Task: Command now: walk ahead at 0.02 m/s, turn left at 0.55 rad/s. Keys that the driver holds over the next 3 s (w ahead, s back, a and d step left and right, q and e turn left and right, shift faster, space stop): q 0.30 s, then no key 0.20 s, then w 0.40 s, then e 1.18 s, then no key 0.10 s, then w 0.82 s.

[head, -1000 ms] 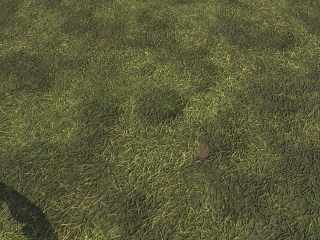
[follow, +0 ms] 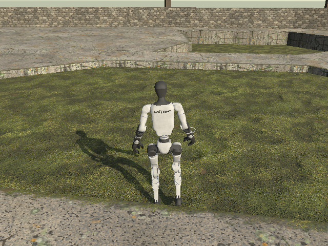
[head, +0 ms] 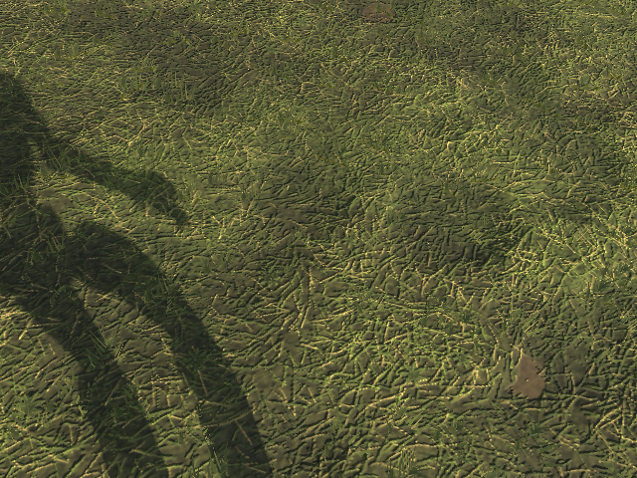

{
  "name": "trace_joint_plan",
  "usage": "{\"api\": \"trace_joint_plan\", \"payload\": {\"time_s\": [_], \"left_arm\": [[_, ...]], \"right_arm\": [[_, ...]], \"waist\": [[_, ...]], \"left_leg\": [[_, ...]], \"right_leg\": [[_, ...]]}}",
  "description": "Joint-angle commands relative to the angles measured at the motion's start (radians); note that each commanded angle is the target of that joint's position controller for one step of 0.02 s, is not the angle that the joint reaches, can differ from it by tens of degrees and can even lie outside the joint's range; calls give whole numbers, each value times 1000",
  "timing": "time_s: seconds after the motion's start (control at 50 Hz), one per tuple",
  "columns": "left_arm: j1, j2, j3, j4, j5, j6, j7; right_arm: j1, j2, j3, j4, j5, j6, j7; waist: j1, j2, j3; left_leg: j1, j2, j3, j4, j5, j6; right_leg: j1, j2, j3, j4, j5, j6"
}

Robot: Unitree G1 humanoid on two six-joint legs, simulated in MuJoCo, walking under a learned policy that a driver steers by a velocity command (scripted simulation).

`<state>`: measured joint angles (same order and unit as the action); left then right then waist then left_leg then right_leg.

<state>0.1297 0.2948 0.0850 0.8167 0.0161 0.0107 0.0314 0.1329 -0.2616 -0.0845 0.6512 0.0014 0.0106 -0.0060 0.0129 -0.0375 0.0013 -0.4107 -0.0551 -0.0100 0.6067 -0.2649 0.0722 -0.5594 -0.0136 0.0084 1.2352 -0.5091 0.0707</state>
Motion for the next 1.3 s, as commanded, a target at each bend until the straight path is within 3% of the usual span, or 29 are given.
{"api": "trace_joint_plan", "payload": {"time_s": [0.02, 0.12, 0.24, 0.34, 0.4, 0.42, 0.44, 0.46, 0.48, 0.5, 0.52, 0.58, 0.66, 0.74, 0.76, 0.78, 0.8, 0.82, 0.84, 0.9, 0.98, 1.08, 1.14, 1.16, 1.18, 1.2, 1.22, 1.26, 1.3], "left_arm": [[-39, 92, 19, -102, 9, 2, 13], [-78, 41, 8, -148, 3, 3, 3], [-160, 41, 10, -191, -4, -9, 2], [-153, 49, 10, -201, -10, -34, -22], [-79, 33, 9, -186, -12, -43, -47], [-49, 59, 17, -183, -2, -42, -48], [-10, 123, 27, -192, 20, -39, -47], [-23, 130, 27, -166, 39, -34, -51], [-35, 69, 13, -180, 22, -40, -51], [-35, 72, 15, -176, 9, -40, -47], [-32, 73, 12, -171, -1, -37, -43], [-12, 99, 17, -148, -21, -19, -41], [73, 139, 30, -135, -28, -19, -38], [90, 124, 24, -126, -44, -25, -40], [68, 87, 11, -134, -37, -33, -42], [15, 12, -11, -165, -24, -50, -46], [-6, 17, -16, -205, -31, -70, -43], [-48, 92, 5, -218, -44, -79, -40], [-24, 119, 16, -209, -50, -85, -44], [-7, 93, 11, -197, -27, -92, -57], [-18, 15, -20, -194, -23, -76, -73], [-47, 64, -7, -234, -28, -60, -81], [140, 139, 37, -202, -18, -57, -80], [230, 203, 55, -200, -22, -54, -64], [195, 282, 48, -236, -3, -56, -58], [191, 229, 41, -257, -10, -49, -63], [128, 187, 31, -267, -15, -46, -65], [54, 138, 15, -274, -33, -31, -56], [7, 150, 20, -286, -10, -24, -49]], "right_arm": [[-8, -168, -46, -86, 14, 5, -15], [45, -184, -49, -88, 18, 10, -32], [64, -188, -47, -102, 9, 28, -46], [69, -176, -37, -111, 4, 28, -31], [32, -147, -20, -115, 16, 27, -26], [67, -124, -14, -109, 12, 23, -27], [129, -74, 1, -107, -15, 16, -25], [139, -91, -6, -125, 4, 7, -24], [108, -175, -29, -112, -5, 2, -28], [76, -204, -45, -106, 1, 4, -29], [85, -180, -43, -87, -1, 14, -29], [66, -78, -7, -72, 6, 18, -4], [-22, -69, 2, -86, 13, -27, 10], [73, -79, -9, -37, 9, -57, 16], [151, -95, -15, -23, 14, -58, 11], [241, -164, -34, -1, 6, -64, 4], [303, -238, -59, 18, 5, -65, 9], [332, -203, -47, 20, 3, -78, 11], [309, -169, -31, 22, 3, -91, 11], [231, -134, -11, 17, 9, -91, 11], [149, -135, -5, 34, -2, -73, -7], [151, -189, -21, 72, 16, -71, -16], [115, -182, -22, 60, 28, -65, -32], [139, -151, -12, 41, 0, -70, -34], [297, -50, 24, 28, -40, -80, -16], [303, -150, 11, 53, -13, -82, 1], [192, -186, 0, 30, 19, -72, 2], [103, -165, 2, 15, -2, -42, -21], [118, -151, 3, 15, -17, -18, -28]], "waist": [[8, 101, -155], [-3, 107, -160], [-33, 182, -107], [-41, 211, -111], [12, 200, -111], [8, 167, -121], [-25, -42, -175], [-62, -269, -134], [-24, -199, -109], [-14, -153, -94], [-22, -101, -105], [-1, -120, -38], [52, -148, -7], [-13, -106, -48], [-53, -89, -87], [-86, 66, -107], [-105, 279, -99], [-137, 263, -11], [-109, 217, 42], [-62, 141, 48], [-41, 140, 50], [-38, 168, 0], [69, 111, -99], [99, -28, -174], [-20, -273, -322], [36, -186, -457], [44, -104, -305], [9, 23, -127], [-37, -25, -87]], "left_leg": [[296, 265, -333, -164, 705, 170], [262, 215, -345, -183, 528, 140], [218, 187, -449, -204, 193, 128], [222, 182, -507, -152, 293, 150], [158, 138, -487, -110, 350, 111], [104, 108, -467, -81, 255, 65], [-6, 0, -348, 109, -42, -5], [-114, -69, -238, 166, -331, -62], [-133, -25, -224, 300, -390, -113], [-157, -23, -199, 393, -363, -138], [-162, -3, -181, 414, -314, -154], [-109, 31, -56, 256, -161, -152], [-26, 22, 15, 35, -176, -102], [270, 16, 29, -183, 17, -35], [402, 69, -27, -182, 14, -12], [542, 194, -211, -201, -40, 50], [553, 361, -483, -310, -163, 165], [546, 426, -613, -368, -190, 242], [543, 405, -565, -366, -166, 231], [509, 330, -387, -386, 101, 172], [337, 231, -85, -367, 563, 100], [282, 257, 3, -266, 645, 58], [258, 207, 55, 46, 743, 2], [95, 135, 98, 338, 457, -62], [-173, -30, 28, 714, -445, -122], [-205, -8, -132, 813, -410, -121], [-280, 26, -106, 808, -318, -113], [-261, 86, -90, 673, -201, -110], [-133, 89, -80, 546, -152, -111]], "right_leg": [[-197, -18, 73, 46, 135, 9], [-138, 6, 93, -128, 252, 22], [-75, 28, 124, -345, 243, 19], [57, 49, 105, -489, 147, -12], [288, 40, 59, -780, 322, -54], [406, -18, 94, -836, 441, -80], [555, -200, 275, -834, 702, -160], [506, -337, 463, -862, 822, -335], [477, -358, 490, -878, 784, -388], [473, -326, 439, -865, 765, -371], [473, -279, 386, -876, 616, -331], [388, -164, 287, -971, 167, -259], [387, -175, 282, -989, 125, -276], [280, -168, 256, -916, 195, -240], [197, -145, 224, -850, 189, -200], [21, -39, 82, -642, 157, -129], [-121, 30, -32, -417, 36, -87], [-277, 3, 26, -218, -84, -84], [-345, -31, 57, -130, -29, -103], [-347, -85, 54, -146, 176, -106], [-114, -44, -26, -386, 340, -56], [103, 11, -39, -578, 467, -94], [356, 86, -70, -689, 516, -163], [567, -29, 91, -704, 861, -218], [799, -330, 558, -719, 1159, -429], [809, -352, 689, -831, 815, -487], [699, -296, 587, -866, 596, -439], [440, -210, 456, -910, 452, -350], [255, -151, 389, -947, 472, -324]]}}
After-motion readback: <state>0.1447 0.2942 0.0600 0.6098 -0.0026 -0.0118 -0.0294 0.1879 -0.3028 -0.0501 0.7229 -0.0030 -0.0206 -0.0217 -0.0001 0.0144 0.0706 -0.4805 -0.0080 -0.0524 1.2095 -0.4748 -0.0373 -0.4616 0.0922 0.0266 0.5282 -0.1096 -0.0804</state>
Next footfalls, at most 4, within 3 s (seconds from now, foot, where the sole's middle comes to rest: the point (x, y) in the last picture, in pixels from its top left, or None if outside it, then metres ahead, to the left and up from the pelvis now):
0.42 right None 0.13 -0.14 -0.77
0.76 left None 0.08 0.10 -0.77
1.16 right None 0.41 -0.05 -0.77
1.62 left None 0.39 0.16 -0.77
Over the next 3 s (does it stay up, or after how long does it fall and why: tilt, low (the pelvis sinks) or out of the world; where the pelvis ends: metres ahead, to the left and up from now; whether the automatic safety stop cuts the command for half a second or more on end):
stays up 0.55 -0.08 0.01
